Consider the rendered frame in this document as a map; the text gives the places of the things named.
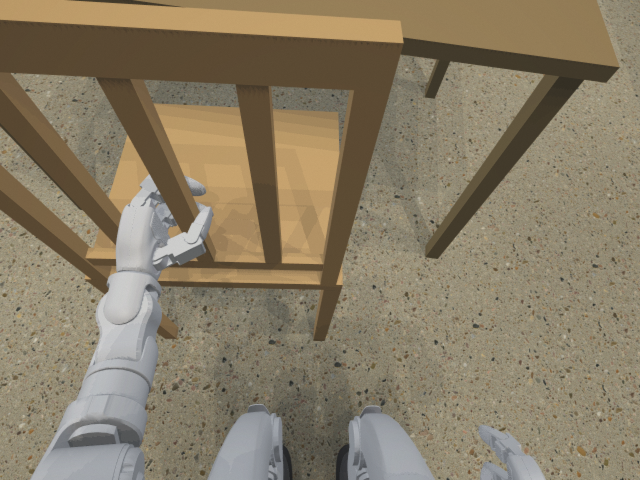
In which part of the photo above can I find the chair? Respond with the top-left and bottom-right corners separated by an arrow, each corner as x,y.
0,0 -> 404,341

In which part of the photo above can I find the robot left shin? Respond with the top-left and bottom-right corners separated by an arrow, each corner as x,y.
247,404 -> 283,480

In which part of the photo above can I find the left robot thigh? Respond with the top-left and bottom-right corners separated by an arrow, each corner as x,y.
207,411 -> 283,480

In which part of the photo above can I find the left robot forearm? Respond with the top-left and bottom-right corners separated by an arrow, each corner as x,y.
30,271 -> 162,480

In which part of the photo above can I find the table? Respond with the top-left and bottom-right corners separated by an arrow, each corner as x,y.
0,0 -> 620,259

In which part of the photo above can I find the robot right hand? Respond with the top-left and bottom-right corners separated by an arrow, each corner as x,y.
478,425 -> 546,480

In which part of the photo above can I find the robot left upper arm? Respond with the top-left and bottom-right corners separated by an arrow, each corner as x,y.
35,443 -> 145,480

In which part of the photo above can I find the robot left hand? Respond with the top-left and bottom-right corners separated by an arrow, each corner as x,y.
116,174 -> 214,280

